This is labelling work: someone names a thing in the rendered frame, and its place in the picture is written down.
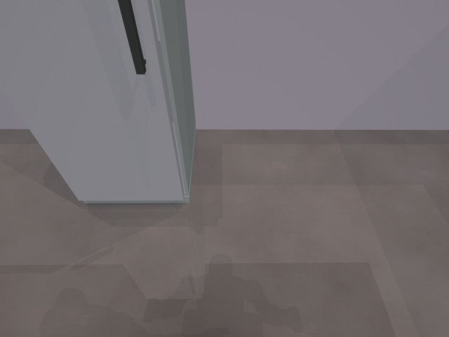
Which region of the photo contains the handle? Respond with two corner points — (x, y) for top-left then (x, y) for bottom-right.
(118, 0), (146, 74)

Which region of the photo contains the fridge door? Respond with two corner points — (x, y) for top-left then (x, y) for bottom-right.
(0, 0), (185, 201)

